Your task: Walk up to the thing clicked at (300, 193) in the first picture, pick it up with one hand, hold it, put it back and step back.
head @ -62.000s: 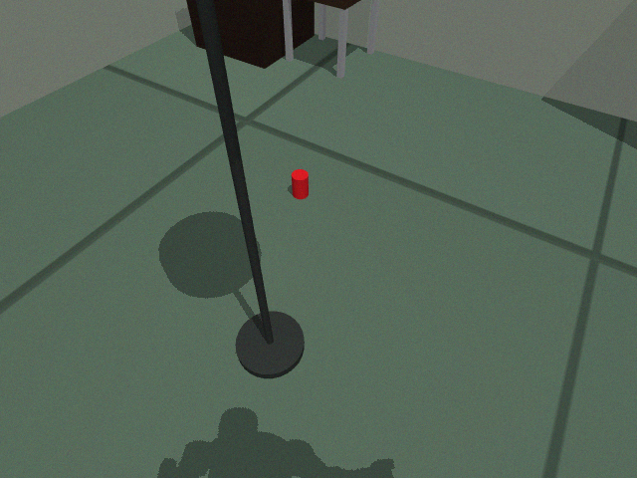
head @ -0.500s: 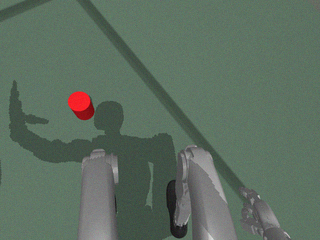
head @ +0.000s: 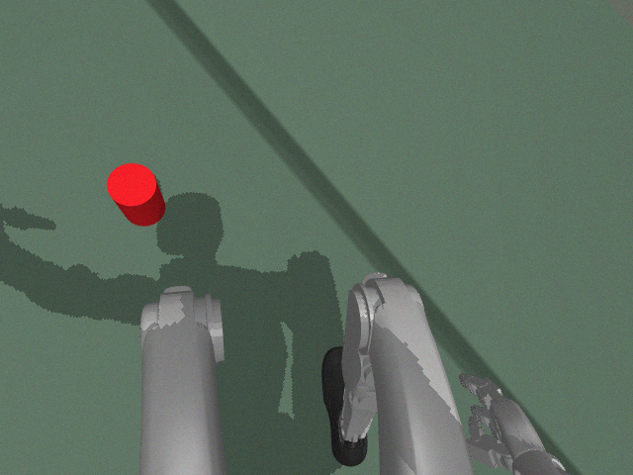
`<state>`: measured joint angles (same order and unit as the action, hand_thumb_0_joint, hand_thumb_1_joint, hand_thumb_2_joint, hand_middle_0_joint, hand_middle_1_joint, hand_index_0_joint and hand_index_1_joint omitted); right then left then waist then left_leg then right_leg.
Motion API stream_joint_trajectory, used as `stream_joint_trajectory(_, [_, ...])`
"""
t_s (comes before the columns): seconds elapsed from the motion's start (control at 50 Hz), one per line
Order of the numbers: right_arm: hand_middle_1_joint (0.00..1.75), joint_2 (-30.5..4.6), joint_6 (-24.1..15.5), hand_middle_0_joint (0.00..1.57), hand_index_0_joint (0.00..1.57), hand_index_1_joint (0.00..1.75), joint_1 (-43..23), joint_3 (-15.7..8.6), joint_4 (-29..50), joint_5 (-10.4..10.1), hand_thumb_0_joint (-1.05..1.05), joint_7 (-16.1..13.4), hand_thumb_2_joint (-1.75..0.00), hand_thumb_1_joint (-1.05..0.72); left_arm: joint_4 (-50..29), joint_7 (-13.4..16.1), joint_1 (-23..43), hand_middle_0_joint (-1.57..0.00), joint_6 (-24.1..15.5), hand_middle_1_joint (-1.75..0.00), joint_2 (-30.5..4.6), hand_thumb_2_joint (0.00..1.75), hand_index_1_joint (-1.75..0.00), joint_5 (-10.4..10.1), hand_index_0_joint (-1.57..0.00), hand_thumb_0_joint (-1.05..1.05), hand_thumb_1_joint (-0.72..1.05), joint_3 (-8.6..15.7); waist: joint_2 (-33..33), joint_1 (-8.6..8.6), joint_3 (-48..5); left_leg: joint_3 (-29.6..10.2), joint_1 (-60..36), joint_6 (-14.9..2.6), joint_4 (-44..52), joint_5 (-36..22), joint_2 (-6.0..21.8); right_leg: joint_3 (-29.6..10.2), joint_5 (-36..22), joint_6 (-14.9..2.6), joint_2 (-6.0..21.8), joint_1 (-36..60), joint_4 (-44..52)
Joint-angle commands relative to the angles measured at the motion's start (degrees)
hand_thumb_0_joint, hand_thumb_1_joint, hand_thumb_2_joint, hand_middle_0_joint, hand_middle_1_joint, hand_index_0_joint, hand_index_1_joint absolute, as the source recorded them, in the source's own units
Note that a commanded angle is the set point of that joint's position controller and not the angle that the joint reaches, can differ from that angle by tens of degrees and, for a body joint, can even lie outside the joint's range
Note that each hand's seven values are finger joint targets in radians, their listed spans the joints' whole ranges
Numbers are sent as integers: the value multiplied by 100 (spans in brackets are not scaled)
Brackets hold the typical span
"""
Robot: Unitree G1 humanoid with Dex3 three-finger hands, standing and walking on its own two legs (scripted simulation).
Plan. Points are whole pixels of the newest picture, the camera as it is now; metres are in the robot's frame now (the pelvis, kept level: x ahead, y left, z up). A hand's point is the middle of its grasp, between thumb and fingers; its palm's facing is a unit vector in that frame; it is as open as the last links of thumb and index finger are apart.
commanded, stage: go down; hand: left
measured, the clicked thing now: (138, 196) +0.52 +0.25 -0.32
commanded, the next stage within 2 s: approach in 0.16 s
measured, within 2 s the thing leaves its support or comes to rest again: neither
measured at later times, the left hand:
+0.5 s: hand out of the picture +0.42 +0.43 -0.03, palm faces +0.27 -0.96 -0.03, open 17.5 cm
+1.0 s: hand (66, 212) +0.45 +0.33 -0.23, palm faces +0.22 -0.98 +0.00, open 17.6 cm
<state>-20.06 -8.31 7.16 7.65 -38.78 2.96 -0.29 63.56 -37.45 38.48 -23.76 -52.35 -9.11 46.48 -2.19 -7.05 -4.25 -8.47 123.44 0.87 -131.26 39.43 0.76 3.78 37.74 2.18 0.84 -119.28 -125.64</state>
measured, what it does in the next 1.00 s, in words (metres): lowers itself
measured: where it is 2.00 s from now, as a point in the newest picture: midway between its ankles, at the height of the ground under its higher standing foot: (274, 439)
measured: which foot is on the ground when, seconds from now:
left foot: down 0.00-1.00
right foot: down 0.00-1.00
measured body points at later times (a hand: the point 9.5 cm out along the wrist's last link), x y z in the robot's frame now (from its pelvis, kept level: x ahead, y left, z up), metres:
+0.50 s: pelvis +0.00 +0.00 -0.02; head +0.21 +0.10 +0.36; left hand +0.40 +0.48 -0.03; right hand +0.13 -0.27 -0.10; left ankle +0.08 +0.13 -0.34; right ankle +0.11 -0.13 -0.34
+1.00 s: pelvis -0.01 +0.01 -0.08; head +0.25 +0.15 +0.26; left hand +0.44 +0.38 -0.23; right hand +0.12 -0.26 -0.12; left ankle +0.08 +0.13 -0.34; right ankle +0.11 -0.13 -0.34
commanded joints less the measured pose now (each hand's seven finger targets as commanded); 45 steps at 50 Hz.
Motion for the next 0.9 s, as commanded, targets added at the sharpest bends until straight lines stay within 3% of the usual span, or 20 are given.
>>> stream_joint_trajectory(0.0, [30,-1529,-112,20,20,30,706,-514,292,-30,0,-125,-90,-89,-1174,-34,1200,-1,-322,-11,-2458,8,-8,-186,-4,0,-48,324,1961,250,-3469,290,-2927,-157,1936,-510,88,343,-496,-438,-121,1340,1043])
stream_joint_trajectory(0.12, [30,-1518,-69,20,20,30,812,-457,272,-20,0,-108,-90,-90,-1307,-48,1213,-1,-297,-11,-2529,8,-8,-251,-4,0,-51,432,2034,213,-3693,340,-3036,-138,1740,-1152,54,341,-905,-449,-110,1514,976])
stream_joint_trajectory(0.24, [30,-1543,-34,20,20,30,791,-421,291,4,0,-101,-90,-91,-1188,-71,1292,-5,-287,-12,-2506,8,-12,-237,-5,0,-56,394,1903,92,-3386,324,-2818,-166,1688,-951,68,361,-771,-434,-130,1437,1012])
stream_joint_trajectory(0.28, [30,-1549,-23,20,20,30,713,-393,308,1,0,-92,-89,-91,-1008,-77,1242,-4,-314,-10,-2535,1,-8,-255,-6,0,-55,416,1827,97,-3235,289,-2701,-173,1664,-791,78,375,-652,-433,-141,1295,974])
stream_joint_trajectory(0.34, [30,-1552,-29,20,20,30,659,-288,334,60,0,-79,-89,-91,-589,-46,1319,-4,-458,-11,-2300,2,-9,-261,-6,0,-58,254,1558,-154,-2807,256,-2322,-209,1494,-516,86,439,-483,-399,-169,1194,955])
stream_joint_trajectory(0.4, [30,-1554,-40,20,20,30,598,-180,399,140,0,-40,-89,-91,-121,30,1371,-4,-629,-11,-2188,2,-9,-267,-6,0,-60,130,1285,-281,-2666,321,-1974,-246,1253,-345,86,470,-345,-367,-223,1297,981])
stream_joint_trajectory(0.44, [30,-1604,-29,20,20,30,546,-125,450,183,0,-15,-89,-90,155,82,1413,-4,-720,-12,-2064,3,-9,-222,-6,0,-60,-84,1232,-323,-2548,285,-1868,-246,1230,-153,97,523,-196,-372,-239,1226,938])
stream_joint_trajectory(0.5, [30,-1690,16,20,20,30,402,-43,519,272,0,20,-89,-89,331,176,1569,-2,-976,-12,-1944,5,-9,-151,-5,0,-56,-312,1357,-416,-2408,176,-1949,-212,1134,58,133,618,-80,-374,-265,982,798])
stream_joint_trajectory(0.54, [30,-1755,56,20,20,30,395,46,525,360,0,55,-89,-89,396,276,1567,-3,-1207,-12,-2061,5,-9,-118,-6,0,-58,-251,1542,-425,-2521,115,-2117,-148,1006,-260,149,677,-344,-377,-268,1008,596])
stream_joint_trajectory(0.6, [30,-1823,171,20,20,30,290,209,567,486,0,117,-89,-90,221,492,1684,-3,-1645,-13,-2453,6,-10,-137,-6,0,-61,37,1802,-366,-2749,77,-2378,-74,822,-779,177,724,-691,-377,-276,1170,361])
stream_joint_trajectory(0.72, [30,-1949,433,20,20,30,-96,552,576,868,0,184,-90,-91,485,851,1367,-4,-2326,-13,-2724,7,-11,104,-6,0,-61,212,2479,-478,-2720,-6,-2779,33,484,-1475,267,826,-1193,-372,-323,1341,21])
stream_joint_trajectory(0.76, [30,-2043,521,20,20,30,-206,682,588,967,0,192,-90,-92,607,952,1426,-4,-2516,-13,-2844,6,-12,134,-6,0,-61,251,2563,-607,-2593,-80,-2799,66,418,-1600,292,921,-1291,-370,-330,1368,-75])
stream_joint_trajectory(0.8, [30,-2094,583,20,20,30,-359,812,596,1076,0,219,-90,-92,836,1053,1320,-4,-2661,-14,-2728,7,-12,130,-6,0,-61,200,2670,-702,-2379,-191,-2837,93,377,-1589,338,1015,-1258,-372,-368,1270,-168])
stream_joint_trajectory(0.88, [30,-2199,675,20,20,30,-614,1049,653,1250,0,242,-90,-92,1265,1257,1358,-3,-2935,-14,-2266,8,-11,100,-6,0,-57,-218,2363,-1065,-1982,-302,-2480,64,131,-1322,369,1160,-1262,-313,-433,1416,-147])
